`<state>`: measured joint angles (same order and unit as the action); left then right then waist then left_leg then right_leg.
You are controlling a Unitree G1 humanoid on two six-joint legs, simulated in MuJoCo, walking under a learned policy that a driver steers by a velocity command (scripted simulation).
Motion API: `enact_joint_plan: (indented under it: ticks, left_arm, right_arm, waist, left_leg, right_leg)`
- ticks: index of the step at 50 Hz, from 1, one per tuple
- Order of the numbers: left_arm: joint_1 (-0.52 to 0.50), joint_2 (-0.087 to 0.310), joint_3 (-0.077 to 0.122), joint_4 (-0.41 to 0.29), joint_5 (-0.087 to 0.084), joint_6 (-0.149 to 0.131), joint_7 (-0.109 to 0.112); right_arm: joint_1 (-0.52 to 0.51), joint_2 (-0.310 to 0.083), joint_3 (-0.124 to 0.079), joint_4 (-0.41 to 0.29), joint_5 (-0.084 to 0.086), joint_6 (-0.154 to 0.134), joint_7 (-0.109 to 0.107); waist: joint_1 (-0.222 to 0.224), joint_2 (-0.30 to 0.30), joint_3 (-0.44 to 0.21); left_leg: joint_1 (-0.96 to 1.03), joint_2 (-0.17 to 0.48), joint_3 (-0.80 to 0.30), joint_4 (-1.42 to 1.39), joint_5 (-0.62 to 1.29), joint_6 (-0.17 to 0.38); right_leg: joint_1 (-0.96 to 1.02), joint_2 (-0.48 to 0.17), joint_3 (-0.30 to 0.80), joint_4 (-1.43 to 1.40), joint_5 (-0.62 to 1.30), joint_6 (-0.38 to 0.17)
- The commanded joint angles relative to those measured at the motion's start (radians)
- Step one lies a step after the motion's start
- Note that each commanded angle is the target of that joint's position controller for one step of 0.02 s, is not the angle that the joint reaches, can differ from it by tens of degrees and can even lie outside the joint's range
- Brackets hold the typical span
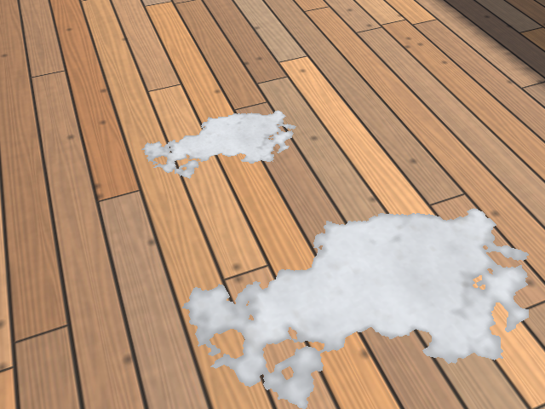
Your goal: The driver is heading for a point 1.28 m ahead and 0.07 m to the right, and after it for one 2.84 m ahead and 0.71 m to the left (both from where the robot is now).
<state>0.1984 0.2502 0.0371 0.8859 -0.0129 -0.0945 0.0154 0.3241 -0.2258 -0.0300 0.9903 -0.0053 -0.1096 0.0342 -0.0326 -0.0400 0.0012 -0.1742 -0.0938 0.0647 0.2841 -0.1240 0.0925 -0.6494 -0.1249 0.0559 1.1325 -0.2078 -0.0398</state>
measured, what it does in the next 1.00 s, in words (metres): walks ahead: right foot, then left foot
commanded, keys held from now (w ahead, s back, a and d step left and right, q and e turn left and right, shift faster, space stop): w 1.00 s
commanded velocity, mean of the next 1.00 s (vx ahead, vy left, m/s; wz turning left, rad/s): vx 0.50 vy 0.00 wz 0.00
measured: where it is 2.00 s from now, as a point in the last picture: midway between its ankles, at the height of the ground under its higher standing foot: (281, 229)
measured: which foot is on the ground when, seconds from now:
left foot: down 0.00-0.32, up 0.34-0.84, down 0.86-1.00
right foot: up 0.00-0.28, down 0.30-0.88, up 0.90-1.00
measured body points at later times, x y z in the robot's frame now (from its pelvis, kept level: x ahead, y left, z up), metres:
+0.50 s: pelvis +0.27 -0.08 +0.00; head +0.29 -0.10 +0.45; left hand +0.33 +0.18 -0.12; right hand +0.36 -0.35 -0.14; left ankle +0.28 +0.08 -0.66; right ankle +0.29 -0.16 -0.74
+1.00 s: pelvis +0.55 -0.01 -0.01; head +0.57 +0.00 +0.44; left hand +0.58 +0.25 -0.15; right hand +0.66 -0.27 -0.13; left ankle +0.60 +0.07 -0.74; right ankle +0.46 -0.16 -0.65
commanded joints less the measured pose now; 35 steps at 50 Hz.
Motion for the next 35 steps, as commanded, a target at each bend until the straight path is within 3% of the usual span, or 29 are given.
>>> enact_joint_plan:
  ticks: [1,5,10,12,13,14,15,16,17,18,19,20,21,23,25,28,32,35]
  left_arm:
    - [0.034,0.041,0.011,-0.042,0.012,0.005,0.006]
    - [-0.125,0.028,0.005,-0.082,0.003,-0.005,-0.005]
    - [-0.248,0.043,0.002,-0.131,-0.010,-0.014,-0.035]
    - [-0.226,0.064,0.009,-0.137,-0.010,-0.023,-0.045]
    - [-0.173,0.082,0.019,-0.126,-0.009,-0.027,-0.047]
    - [-0.050,0.116,0.039,-0.089,-0.007,-0.030,-0.044]
    - [0.153,0.185,0.067,-0.037,-0.002,-0.032,-0.036]
    - [0.294,0.301,0.096,-0.010,0.015,-0.024,-0.034]
    - [0.313,0.230,0.075,-0.004,0.013,-0.022,-0.039]
    - [0.222,0.166,0.054,-0.019,0.008,-0.025,-0.039]
    - [0.123,0.128,0.040,-0.043,0.006,-0.022,-0.040]
    - [0.054,0.096,0.030,-0.054,0.008,-0.021,-0.045]
    - [0.023,0.073,0.022,-0.054,0.014,-0.023,-0.049]
    - [0.040,0.070,0.023,-0.031,0.018,-0.028,-0.054]
    - [0.080,0.099,0.031,-0.007,0.019,-0.031,-0.045]
    - [0.132,0.111,0.033,0.017,0.016,-0.021,-0.027]
    - [0.186,0.127,0.034,0.041,0.007,-0.014,-0.014]
    - [0.239,0.132,0.037,0.071,0.001,-0.005,-0.011]
  right_arm:
    - [-0.041,-0.133,-0.022,-0.056,0.002,-0.016,-0.020]
    - [0.038,-0.161,-0.027,-0.040,0.018,-0.004,-0.034]
    - [0.111,-0.170,-0.032,-0.006,0.026,0.016,-0.036]
    - [0.102,-0.183,-0.038,-0.004,0.027,0.027,-0.038]
    - [0.083,-0.190,-0.040,-0.008,0.027,0.032,-0.039]
    - [0.064,-0.179,-0.035,-0.014,0.022,0.038,-0.038]
    - [0.053,-0.141,-0.019,-0.034,0.009,0.038,-0.038]
    - [0.149,-0.029,0.016,-0.053,0.005,0.017,-0.029]
    - [0.152,-0.056,0.013,-0.039,0.019,-0.010,-0.025]
    - [0.066,-0.155,-0.013,-0.063,0.046,-0.024,-0.021]
    - [0.001,-0.163,-0.016,-0.081,0.048,-0.026,-0.024]
    - [-0.034,-0.149,-0.020,-0.085,0.035,-0.020,-0.031]
    - [-0.027,-0.135,-0.026,-0.084,0.024,-0.005,-0.036]
    - [0.007,-0.090,-0.023,-0.073,0.021,0.020,-0.038]
    - [-0.026,-0.089,-0.027,-0.089,0.016,0.030,-0.041]
    - [-0.145,-0.084,-0.030,-0.130,0.009,0.029,-0.040]
    - [-0.286,-0.065,-0.023,-0.168,0.015,0.022,-0.028]
    - [-0.369,-0.066,-0.018,-0.195,0.022,0.017,-0.015]
  waist:
    - [0.047,0.076,0.053]
    - [-0.010,0.079,0.053]
    - [-0.048,0.095,0.080]
    - [-0.022,0.108,0.067]
    - [0.015,0.118,0.040]
    - [0.078,0.110,-0.029]
    - [0.156,0.060,-0.169]
    - [0.147,-0.183,-0.318]
    - [0.151,-0.220,-0.381]
    - [0.131,-0.147,-0.235]
    - [0.100,-0.078,-0.150]
    - [0.072,-0.023,-0.083]
    - [0.039,-0.035,-0.051]
    - [0.013,-0.045,-0.032]
    - [0.008,-0.027,-0.008]
    - [0.032,-0.015,0.019]
    - [0.074,-0.020,0.051]
    - [0.101,-0.019,0.082]
  left_leg:
    - [-0.096,0.284,-0.215,-0.203,0.065,0.173]
    - [-0.016,0.266,-0.164,-0.185,0.079,0.127]
    - [0.140,0.326,-0.180,-0.114,0.052,0.112]
    - [0.184,0.350,-0.194,-0.060,0.098,0.097]
    - [0.185,0.344,-0.185,0.001,0.208,0.084]
    - [0.168,0.299,-0.146,0.146,0.371,0.061]
    - [0.032,0.238,-0.090,0.411,0.356,0.027]
    - [-0.390,0.075,-0.007,0.822,-0.002,-0.055]
    - [-0.542,0.046,-0.157,0.993,-0.422,-0.047]
    - [-0.627,0.110,-0.183,1.059,-0.366,-0.024]
    - [-0.610,0.167,-0.154,1.030,-0.267,-0.016]
    - [-0.571,0.201,-0.136,0.966,-0.193,-0.022]
    - [-0.509,0.231,-0.139,0.905,-0.144,-0.026]
    - [-0.444,0.236,-0.123,0.861,-0.097,-0.040]
    - [-0.490,0.240,-0.118,0.801,-0.034,-0.055]
    - [-0.570,0.240,-0.115,0.633,0.094,-0.072]
    - [-0.531,0.206,-0.082,0.406,0.234,-0.072]
    - [-0.542,0.189,-0.073,0.317,0.223,-0.064]
  right_leg:
    - [-0.026,-0.043,0.003,-0.147,0.154,0.027]
    - [0.007,0.002,-0.035,-0.427,0.303,0.036]
    - [0.006,0.031,-0.043,-0.576,0.221,0.016]
    - [0.060,0.047,-0.051,-0.618,0.143,-0.012]
    - [0.145,0.070,-0.072,-0.638,0.115,-0.028]
    - [0.308,0.104,-0.098,-0.661,0.106,-0.053]
    - [0.596,0.026,-0.010,-0.635,0.130,-0.106]
    - [1.006,-0.226,0.413,-0.688,0.023,-0.259]
    - [1.054,-0.286,0.684,-0.830,-0.062,-0.297]
    - [0.932,-0.254,0.551,-0.839,-0.071,-0.241]
    - [0.786,-0.214,0.402,-0.856,0.001,-0.207]
    - [0.654,-0.168,0.300,-0.895,0.071,-0.190]
    - [0.566,-0.128,0.223,-0.931,0.114,-0.170]
    - [0.487,-0.092,0.146,-0.974,0.195,-0.176]
    - [0.487,-0.089,0.099,-0.993,0.286,-0.187]
    - [0.531,-0.087,0.061,-1.007,0.329,-0.181]
    - [0.555,-0.068,0.011,-1.028,0.263,-0.156]
    - [0.635,-0.095,0.010,-1.012,0.240,-0.155]
Keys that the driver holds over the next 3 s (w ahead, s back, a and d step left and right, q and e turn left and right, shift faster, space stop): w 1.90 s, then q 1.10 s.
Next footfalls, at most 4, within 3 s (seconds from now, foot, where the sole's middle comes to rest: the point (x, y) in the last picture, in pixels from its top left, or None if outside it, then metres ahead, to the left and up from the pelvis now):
0.30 right None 0.33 -0.17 -0.78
0.86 left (246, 360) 0.65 0.07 -0.78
1.42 right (323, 258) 0.96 -0.16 -0.78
1.98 left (242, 186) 1.27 0.09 -0.78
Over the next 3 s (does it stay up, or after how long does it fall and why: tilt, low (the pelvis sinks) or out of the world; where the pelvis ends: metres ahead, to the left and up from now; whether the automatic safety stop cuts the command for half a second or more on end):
stays up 1.22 0.01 -0.02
